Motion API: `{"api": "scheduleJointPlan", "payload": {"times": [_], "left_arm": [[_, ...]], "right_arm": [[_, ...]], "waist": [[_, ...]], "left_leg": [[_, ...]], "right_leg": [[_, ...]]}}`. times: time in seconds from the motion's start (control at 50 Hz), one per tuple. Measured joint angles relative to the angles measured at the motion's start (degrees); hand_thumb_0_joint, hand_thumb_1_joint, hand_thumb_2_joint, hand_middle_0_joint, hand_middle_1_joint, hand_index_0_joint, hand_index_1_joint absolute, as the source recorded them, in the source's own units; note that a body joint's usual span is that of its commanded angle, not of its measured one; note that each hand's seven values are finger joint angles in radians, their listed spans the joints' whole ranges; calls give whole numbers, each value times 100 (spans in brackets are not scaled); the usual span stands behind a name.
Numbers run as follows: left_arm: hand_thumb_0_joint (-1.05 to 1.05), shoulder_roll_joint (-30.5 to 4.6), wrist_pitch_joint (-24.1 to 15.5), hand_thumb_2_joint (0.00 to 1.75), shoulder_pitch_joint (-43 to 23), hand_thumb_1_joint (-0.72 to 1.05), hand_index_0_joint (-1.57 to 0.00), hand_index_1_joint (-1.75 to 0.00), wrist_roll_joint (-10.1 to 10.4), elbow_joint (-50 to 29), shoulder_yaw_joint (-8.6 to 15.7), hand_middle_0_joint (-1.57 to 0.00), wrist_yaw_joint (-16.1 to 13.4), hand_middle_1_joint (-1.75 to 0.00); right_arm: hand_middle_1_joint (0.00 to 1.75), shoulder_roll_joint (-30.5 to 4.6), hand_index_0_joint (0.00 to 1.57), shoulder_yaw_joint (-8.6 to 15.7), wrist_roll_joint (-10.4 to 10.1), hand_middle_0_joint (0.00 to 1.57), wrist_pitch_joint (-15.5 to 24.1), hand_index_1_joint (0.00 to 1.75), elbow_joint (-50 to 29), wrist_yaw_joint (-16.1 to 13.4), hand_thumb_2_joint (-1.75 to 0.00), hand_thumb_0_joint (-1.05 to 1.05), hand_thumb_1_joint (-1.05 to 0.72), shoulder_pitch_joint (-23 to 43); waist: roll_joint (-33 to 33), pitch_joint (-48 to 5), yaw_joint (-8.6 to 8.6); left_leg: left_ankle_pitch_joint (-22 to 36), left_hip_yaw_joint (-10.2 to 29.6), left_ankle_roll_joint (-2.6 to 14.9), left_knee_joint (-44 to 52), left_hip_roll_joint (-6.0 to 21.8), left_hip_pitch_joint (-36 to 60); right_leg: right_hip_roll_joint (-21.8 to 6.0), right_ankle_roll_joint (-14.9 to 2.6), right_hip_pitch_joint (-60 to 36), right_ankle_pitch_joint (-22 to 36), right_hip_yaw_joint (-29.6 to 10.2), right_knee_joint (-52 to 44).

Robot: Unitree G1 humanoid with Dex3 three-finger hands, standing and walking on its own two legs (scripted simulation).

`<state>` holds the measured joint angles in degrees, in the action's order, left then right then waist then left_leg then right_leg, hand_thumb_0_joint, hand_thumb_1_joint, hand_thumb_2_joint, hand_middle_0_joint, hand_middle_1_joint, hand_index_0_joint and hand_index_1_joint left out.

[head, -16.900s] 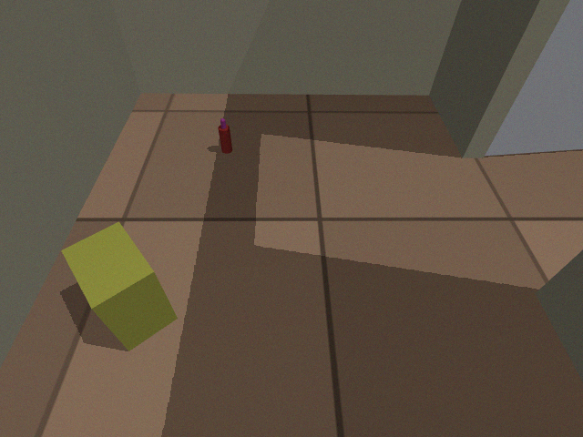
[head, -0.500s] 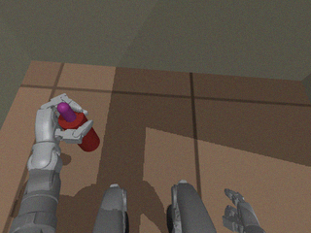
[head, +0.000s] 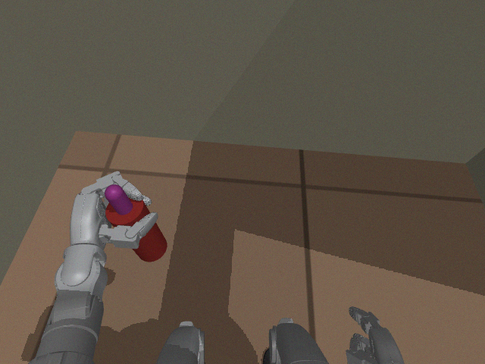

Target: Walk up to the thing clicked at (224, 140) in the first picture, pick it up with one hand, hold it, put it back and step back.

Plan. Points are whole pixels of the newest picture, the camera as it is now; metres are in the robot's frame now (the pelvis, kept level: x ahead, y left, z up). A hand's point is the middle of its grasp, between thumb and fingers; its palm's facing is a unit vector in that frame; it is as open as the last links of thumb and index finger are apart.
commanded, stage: lift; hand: left
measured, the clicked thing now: (135, 222) +0.35 +0.18 -0.02
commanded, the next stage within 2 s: hold in 0.52 s
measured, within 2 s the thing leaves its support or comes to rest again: neither
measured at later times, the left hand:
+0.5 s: hand (132, 201) +0.35 +0.17 +0.05, palm faces +0.05 -1.00 -0.02, open 6.8 cm
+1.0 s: hand (133, 196) +0.35 +0.16 +0.07, palm faces +0.06 -1.00 -0.02, open 6.8 cm
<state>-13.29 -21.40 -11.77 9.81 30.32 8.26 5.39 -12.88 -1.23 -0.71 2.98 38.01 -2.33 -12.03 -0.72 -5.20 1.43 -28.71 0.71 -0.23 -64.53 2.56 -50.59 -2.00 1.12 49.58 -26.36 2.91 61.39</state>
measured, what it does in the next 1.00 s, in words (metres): stands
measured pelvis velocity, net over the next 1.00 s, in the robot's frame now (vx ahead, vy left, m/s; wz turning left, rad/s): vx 0.02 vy -0.01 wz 0.00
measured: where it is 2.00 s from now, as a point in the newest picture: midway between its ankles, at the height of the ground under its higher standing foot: outside the picture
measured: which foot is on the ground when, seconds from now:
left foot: down 0.00-1.00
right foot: down 0.00-1.00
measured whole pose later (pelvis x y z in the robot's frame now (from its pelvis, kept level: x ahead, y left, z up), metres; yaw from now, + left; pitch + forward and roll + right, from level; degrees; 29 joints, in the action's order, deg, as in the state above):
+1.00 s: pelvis +0.02 -0.01 +0.04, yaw +0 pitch +7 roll -1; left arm -11.4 -21.9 -8.6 9.8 29.9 8.3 6.1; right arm -12.6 -0.4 -0.2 0.7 38.0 -3.4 -13.1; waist -0.6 -1.4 1.3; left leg -24.4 -0.2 -1.0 -49.5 2.7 -32.2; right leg -1.5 0.6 32.0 -22.6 2.6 47.6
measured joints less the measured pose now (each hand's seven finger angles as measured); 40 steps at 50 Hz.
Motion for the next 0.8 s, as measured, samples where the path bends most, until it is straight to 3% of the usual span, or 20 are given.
{"api": "scheduleJointPlan", "payload": {"times": [0.36,0.8], "left_arm": [[0,87,-44,107,162,-16,-106,-122,20,40,-10,-79,101,-107],[0,166,-76,106,264,-16,-106,-122,32,35,34,-78,154,-107]], "right_arm": [[30,25,20,37,37,20,-99,30,12,-78,-90,1,-90,-84],[30,21,20,80,53,20,-204,30,0,-105,-90,1,-90,-127]], "waist": [[14,214,-4],[13,330,-4]], "left_leg": [[230,-61,-28,854,8,1028],[368,-87,-69,1344,16,1641]], "right_leg": [[28,-17,-988,214,-24,-805],[49,-47,-1563,321,-33,-1232]]}}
